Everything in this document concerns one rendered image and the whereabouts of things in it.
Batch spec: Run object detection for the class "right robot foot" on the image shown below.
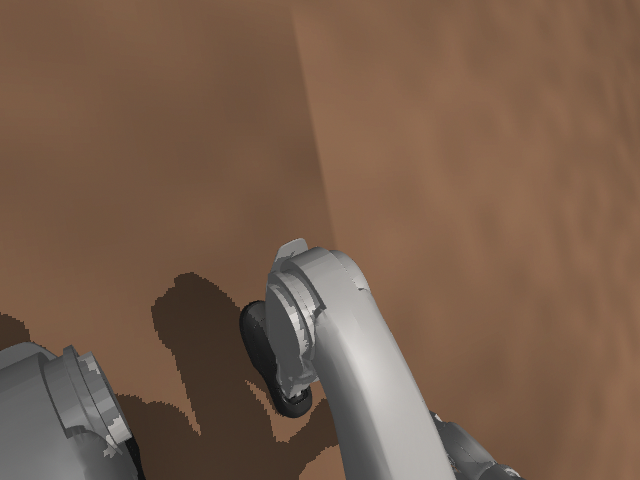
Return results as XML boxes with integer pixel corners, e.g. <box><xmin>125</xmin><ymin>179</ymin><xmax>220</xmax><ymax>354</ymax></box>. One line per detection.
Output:
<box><xmin>239</xmin><ymin>300</ymin><xmax>312</xmax><ymax>418</ymax></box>

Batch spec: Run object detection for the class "right robot hand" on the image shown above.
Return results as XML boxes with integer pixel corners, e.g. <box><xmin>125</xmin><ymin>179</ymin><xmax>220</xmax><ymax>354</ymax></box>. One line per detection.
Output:
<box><xmin>429</xmin><ymin>410</ymin><xmax>498</xmax><ymax>480</ymax></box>

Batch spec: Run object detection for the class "right robot arm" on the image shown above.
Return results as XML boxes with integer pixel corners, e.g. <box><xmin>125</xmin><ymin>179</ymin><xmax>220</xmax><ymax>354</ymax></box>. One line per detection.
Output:
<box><xmin>479</xmin><ymin>464</ymin><xmax>526</xmax><ymax>480</ymax></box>

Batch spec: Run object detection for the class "left robot foot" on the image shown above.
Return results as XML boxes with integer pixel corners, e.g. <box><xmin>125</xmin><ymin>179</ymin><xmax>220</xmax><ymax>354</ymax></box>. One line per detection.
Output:
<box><xmin>125</xmin><ymin>432</ymin><xmax>146</xmax><ymax>480</ymax></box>

